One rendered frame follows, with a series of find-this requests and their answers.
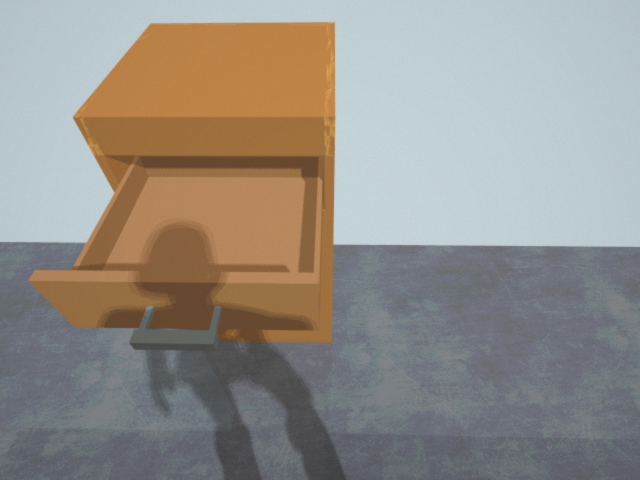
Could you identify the handle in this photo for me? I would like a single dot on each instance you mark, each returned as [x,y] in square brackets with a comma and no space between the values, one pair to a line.
[193,340]

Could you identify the cabinet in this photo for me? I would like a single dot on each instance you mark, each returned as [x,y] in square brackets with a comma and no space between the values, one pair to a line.
[243,89]

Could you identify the drawer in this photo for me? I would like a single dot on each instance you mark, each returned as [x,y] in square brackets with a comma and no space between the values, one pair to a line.
[186,233]

